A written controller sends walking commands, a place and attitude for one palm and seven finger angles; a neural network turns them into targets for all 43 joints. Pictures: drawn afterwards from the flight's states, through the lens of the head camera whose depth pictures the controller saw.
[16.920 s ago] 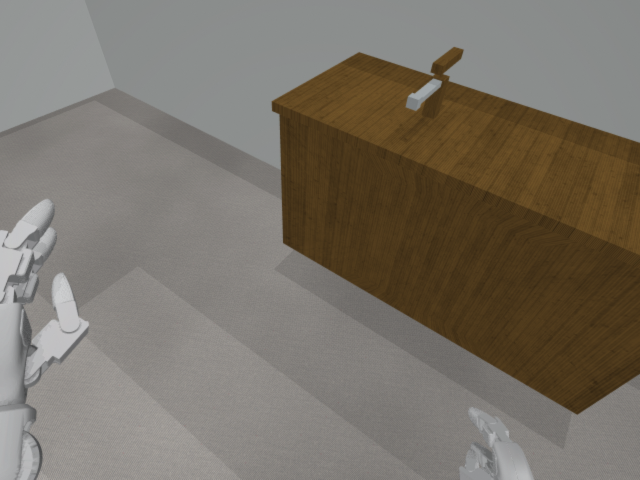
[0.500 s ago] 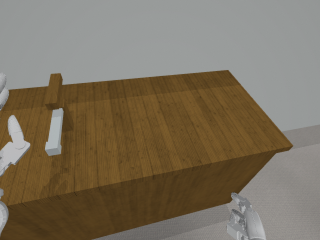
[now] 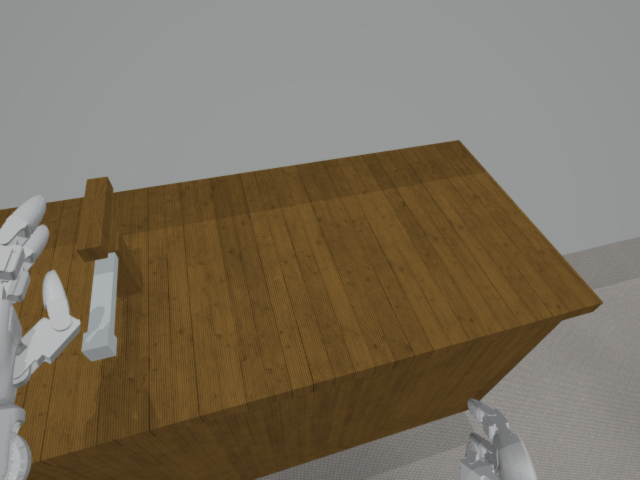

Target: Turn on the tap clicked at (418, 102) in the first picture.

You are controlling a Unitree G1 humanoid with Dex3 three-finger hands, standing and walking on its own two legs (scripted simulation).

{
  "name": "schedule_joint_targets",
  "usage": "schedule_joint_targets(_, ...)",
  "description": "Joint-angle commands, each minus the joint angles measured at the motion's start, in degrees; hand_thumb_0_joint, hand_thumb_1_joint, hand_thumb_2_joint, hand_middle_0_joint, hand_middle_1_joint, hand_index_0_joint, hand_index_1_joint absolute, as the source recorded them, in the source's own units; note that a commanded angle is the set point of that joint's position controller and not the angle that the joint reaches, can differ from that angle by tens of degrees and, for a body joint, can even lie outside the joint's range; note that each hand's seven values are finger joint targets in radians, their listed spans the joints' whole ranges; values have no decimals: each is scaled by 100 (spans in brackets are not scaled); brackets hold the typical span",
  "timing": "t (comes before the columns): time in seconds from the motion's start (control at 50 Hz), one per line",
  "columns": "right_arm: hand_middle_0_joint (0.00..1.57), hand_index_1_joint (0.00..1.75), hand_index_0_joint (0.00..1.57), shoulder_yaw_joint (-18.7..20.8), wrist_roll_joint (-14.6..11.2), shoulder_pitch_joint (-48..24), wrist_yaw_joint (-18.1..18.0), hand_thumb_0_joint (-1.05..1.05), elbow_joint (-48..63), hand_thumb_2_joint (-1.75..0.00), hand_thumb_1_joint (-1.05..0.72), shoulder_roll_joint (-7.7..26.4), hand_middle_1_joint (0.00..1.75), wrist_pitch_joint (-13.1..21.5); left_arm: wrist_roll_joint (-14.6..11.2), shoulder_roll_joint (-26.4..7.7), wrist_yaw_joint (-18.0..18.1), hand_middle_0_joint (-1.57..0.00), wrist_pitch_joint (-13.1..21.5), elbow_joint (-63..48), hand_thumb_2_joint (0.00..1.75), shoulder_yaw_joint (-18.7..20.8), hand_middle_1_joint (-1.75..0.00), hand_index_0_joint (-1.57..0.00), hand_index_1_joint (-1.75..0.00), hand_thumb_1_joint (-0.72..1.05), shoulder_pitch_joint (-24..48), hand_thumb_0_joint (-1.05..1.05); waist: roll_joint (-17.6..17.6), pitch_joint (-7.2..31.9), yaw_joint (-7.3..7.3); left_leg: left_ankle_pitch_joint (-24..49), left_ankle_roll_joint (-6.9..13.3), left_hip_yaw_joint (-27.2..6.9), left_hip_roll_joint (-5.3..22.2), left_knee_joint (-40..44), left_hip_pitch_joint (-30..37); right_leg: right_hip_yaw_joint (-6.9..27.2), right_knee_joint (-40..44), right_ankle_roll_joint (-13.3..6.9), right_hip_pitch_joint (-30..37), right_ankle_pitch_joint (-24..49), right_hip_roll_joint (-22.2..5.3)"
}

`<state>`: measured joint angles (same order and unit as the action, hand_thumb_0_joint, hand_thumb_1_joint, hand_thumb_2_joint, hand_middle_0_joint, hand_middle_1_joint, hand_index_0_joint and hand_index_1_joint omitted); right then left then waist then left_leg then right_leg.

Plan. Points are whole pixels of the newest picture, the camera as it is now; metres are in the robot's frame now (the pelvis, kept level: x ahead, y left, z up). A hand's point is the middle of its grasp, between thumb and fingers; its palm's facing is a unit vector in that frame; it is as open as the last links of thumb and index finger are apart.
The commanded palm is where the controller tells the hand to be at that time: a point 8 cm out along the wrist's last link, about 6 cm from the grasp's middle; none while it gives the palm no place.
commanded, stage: come to a stop and stand still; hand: left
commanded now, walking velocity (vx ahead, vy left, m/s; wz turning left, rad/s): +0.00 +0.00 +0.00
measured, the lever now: (100, 344) +0.25 +0.29 +0.03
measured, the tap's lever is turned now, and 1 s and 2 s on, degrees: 0 0 0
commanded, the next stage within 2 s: look again from close up in 0.18 s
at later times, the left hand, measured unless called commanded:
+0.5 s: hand (54, 270) +0.25 +0.26 +0.19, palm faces +0.43 -0.81 -0.40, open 7.4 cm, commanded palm +0.16 +0.28 +0.17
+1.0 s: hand (24, 367) +0.17 +0.25 +0.17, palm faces +0.35 -0.84 -0.41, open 7.4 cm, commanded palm +0.11 +0.28 +0.17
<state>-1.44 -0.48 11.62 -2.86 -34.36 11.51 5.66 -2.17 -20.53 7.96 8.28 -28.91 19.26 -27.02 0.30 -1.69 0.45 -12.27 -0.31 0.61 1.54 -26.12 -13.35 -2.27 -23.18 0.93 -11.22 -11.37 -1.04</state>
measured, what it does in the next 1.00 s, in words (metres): shifts its weight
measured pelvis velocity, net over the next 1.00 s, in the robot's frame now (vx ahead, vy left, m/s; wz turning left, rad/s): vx -0.06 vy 0.01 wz -0.04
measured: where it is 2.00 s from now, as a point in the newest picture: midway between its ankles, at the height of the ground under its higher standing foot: outside the picture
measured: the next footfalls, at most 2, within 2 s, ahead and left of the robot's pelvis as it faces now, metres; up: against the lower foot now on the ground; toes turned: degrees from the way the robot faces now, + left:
left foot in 1.50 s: -0.11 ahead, +0.12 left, +0.00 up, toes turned -4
right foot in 1.72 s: -0.21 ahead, -0.08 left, +0.00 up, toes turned -8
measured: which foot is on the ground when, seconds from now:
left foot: down 0.00-1.00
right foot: down 0.00-1.00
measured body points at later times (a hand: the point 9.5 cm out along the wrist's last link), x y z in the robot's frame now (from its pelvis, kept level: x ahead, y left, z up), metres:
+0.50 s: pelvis +0.00 +0.00 -0.01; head +0.04 +0.01 +0.44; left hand +0.22 +0.30 +0.21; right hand +0.17 -0.23 -0.08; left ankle +0.02 +0.12 -0.74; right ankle +0.01 -0.13 -0.74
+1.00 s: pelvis -0.06 +0.01 -0.02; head -0.01 +0.04 +0.43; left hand +0.14 +0.30 +0.19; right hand +0.15 -0.18 -0.07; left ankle +0.02 +0.12 -0.74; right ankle -0.03 -0.11 -0.74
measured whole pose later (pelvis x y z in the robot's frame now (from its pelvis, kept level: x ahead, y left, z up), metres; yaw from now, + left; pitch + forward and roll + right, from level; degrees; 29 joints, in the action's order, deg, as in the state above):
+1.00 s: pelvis -0.06 +0.01 -0.02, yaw -2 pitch +0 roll +0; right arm -2.1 -0.1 7.6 3.2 -29.5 8.5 10.9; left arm -3.8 -26.2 3.7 17.0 -29.9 23.5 -18.3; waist 4.2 -7.8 5.2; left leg -10.1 0.6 3.0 1.4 -32.7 -22.5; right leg -3.0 -34.1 0.8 -19.3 -14.1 -1.7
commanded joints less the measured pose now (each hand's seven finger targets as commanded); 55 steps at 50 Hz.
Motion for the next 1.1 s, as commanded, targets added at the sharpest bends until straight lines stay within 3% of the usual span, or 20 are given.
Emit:
schedule_joint_targets(0.0, 20, 30, 20, 308, -8, -569, -106, 0, 952, -90, -90, 689, 30, 270, -51, -922, 94, -20, 350, -1314, 90, 623, -30, -20, -30, 90, 431, 0, -450, 864, 40, 1138, 75, -301, 347, 464, 69, 271, 84, -147, 624, 1273, -262)
schedule_joint_targets(0.24, 20, 30, 20, 320, -9, -596, -116, 0, 978, -90, -90, 705, 30, 169, -86, -794, 120, -20, 255, -1060, 90, 507, -30, -20, -30, 90, 441, 0, -250, 724, 45, 638, 69, -249, 278, 431, 72, 427, 353, -170, 432, 1010, -308)
schedule_joint_targets(0.26, 20, 30, 20, -545, -510, 31, -522, 0, 1524, -90, -90, 794, 30, 106, 79, -5232, 97, -20, 1250, -2955, 90, 2180, -30, -20, -30, 90, 6055, 0, -1327, 165, -244, -470, 304, -342, 95, 475, -965, 225, -109, 254, 239, -452, -31)
schedule_joint_targets(0.28, 20, 30, 20, 122, -315, -21, -446, 0, 1102, -90, -90, 356, 30, 384, 226, -2267, -1, -20, 890, -258, 90, 1807, -30, -20, -30, 90, 3601, 0, -96, 139, 72, -408, 199, -366, 499, 297, -394, 96, 92, -42, -616, -1204, -340)
schedule_joint_targets(0.3, 20, 30, 20, 98, -93, -306, -183, 0, 906, -90, -90, 657, 30, 423, 110, -2034, -3, -20, 697, 46, 90, 1405, -30, -20, -30, 90, 2794, 0, 286, 59, 52, -325, 141, -238, 273, 461, -239, 257, 393, -160, -484, -879, -161)
schedule_joint_targets(0.32, 20, 30, 20, 236, -12, -333, -72, 0, 946, -90, -90, 967, 30, 456, 35, -2276, 14, -20, 678, 297, 90, 1455, -30, -20, -30, 90, 2634, 0, 348, 226, 190, -208, 98, -106, 147, 117, -71, 547, 552, -302, -585, -384, -275)
schedule_joint_targets(0.34, 20, 30, 20, 264, -4, -227, 23, 0, 980, -90, -90, 935, 30, 529, -55, -2056, -77, -20, 786, 252, 90, 1213, -30, -20, -30, 90, 2281, 0, 457, 563, 176, -25, 112, -127, 47, -218, -11, 776, 516, -401, -506, -9, -522)
schedule_joint_targets(0.4, 20, 30, 20, 308, -39, 37, 319, 0, 1045, -90, -90, 950, 30, 626, -244, -1262, -199, -20, 916, -220, 90, 581, -30, -20, -30, 90, 760, 0, -115, 1125, 293, 733, 140, -143, 84, -333, 87, 635, 89, -414, 19, 1056, -694)
schedule_joint_targets(0.46, 20, 30, 20, 325, -105, -199, 511, 0, 935, -90, -90, 926, 30, 784, -351, -1293, -154, -20, 1067, -736, 90, 645, -30, -20, -30, 90, 60, 0, -267, 1405, 320, 1420, 189, -216, 115, -225, 350, 409, -254, -302, 189, 1577, -601)
schedule_joint_targets(0.54, 20, 30, 20, 376, 11, -145, 410, 0, 795, -90, -90, 935, 30, 775, -399, -1817, -54, -20, 1283, -958, 90, 1369, -30, -20, -30, 90, 210, 0, 574, 1042, 195, 1426, 91, -399, 87, -185, -15, 319, -179, -218, 188, 1783, -602)
schedule_joint_targets(0.56, 20, 30, 20, 352, -29, -345, 374, 0, 767, -90, -90, 1012, 30, 754, -393, -2212, -22, -20, 1304, -1168, 90, 1640, -30, -20, -30, 90, 531, 0, 206, 1133, 146, 1418, 90, -466, 123, -91, 117, 314, -284, -201, 93, 1577, -576)
schedule_joint_targets(0.58, 20, 30, 20, 347, 8, -193, 322, 0, 721, -90, -90, 932, 30, 725, -405, -1872, -45, -20, 1335, -916, 90, 1403, -30, -20, -30, 90, 496, 0, 172, 970, 124, 1450, 83, -500, 160, 16, -47, 206, -288, -182, 142, 1482, -565)
schedule_joint_targets(0.66, 20, 30, 20, 340, -61, -283, 322, 0, 697, -90, -90, 959, 30, 812, -386, -2040, -95, -20, 1330, -1277, 90, 1307, -30, -20, -30, 90, 945, 0, -919, 1166, 148, 1858, 83, -611, 263, -7, 203, 170, -458, -179, 102, 1237, -550)
schedule_joint_targets(0.76, 20, 30, 20, 426, -64, -156, 452, 0, 750, -90, -90, 917, 30, 1001, -309, -1626, -204, -20, 1338, -1622, 90, 906, -30, -20, -30, 90, 654, 0, -1181, 1180, 263, 3360, 43, -925, 841, 193, 747, -4, -1061, -56, -549, -279, -308)
schedule_joint_targets(0.82, 20, 30, 20, 516, 16, -2, 504, 0, 831, -90, -90, 882, 30, 948, -230, -1451, -266, -20, 1312, -1379, 90, 853, -30, -20, -30, 90, 813, 0, -1047, 926, 271, 2831, 161, -864, 1281, 482, 290, 84, -1834, 13, -845, -1211, -363)
schedule_joint_targets(0.92, 20, 30, 20, 522, -1, 1, 506, 0, 1066, -90, -90, 846, 30, 731, -212, -1408, -390, -20, 1155, -1081, 90, 927, -30, -20, -30, 90, 1274, 0, -612, 679, 192, 1815, 284, -722, 1422, 187, -52, 75, -1059, 42, -639, -754, -310)
schedule_joint_targets(0.98, 20, 30, 20, 451, -16, -188, 492, 0, 1249, -90, -90, 770, 30, 628, -265, -1368, -473, -20, 1121, -1349, 90, 951, -30, -20, -30, 90, 1265, 0, -435, 755, 186, 585, 182, -618, 1092, -195, -357, 197, -312, -110, -247, 475, -372)
schedule_joint_targets(1.02, 20, 30, 20, 480, -87, -288, 456, 0, 1420, -90, -90, 746, 30, 707, -419, -1360, -541, -20, 1155, -1542, 90, 1028, -30, -20, -30, 90, 983, 0, 124, 562, 180, -1085, 47, -418, 592, -516, -606, 511, -203, -443, -682, 312, -655)
schedule_joint_targets(1.06, 20, 30, 20, 504, -144, -285, 424, 0, 1348, -90, -90, 712, 30, 649, -512, -1640, -476, -20, 1100, -1657, 90, 1339, -30, -20, -30, 90, 419, 0, 434, 704, 164, -1137, -60, -179, 207, -1566, -134, 965, 206, -885, -1380, -15, -1233)
schedule_joint_targets(1.08, 20, 30, 20, 462, -92, -285, 425, 0, 1317, -90, -90, 582, 30, 574, -583, -1430, -476, -20, 1053, -1859, 90, 1170, -30, -20, -30, 90, 339, 0, 499, 868, 138, -1083, -69, -110, 148, -1931, -55, 1045, 321, -986, -1460, -82, -1484)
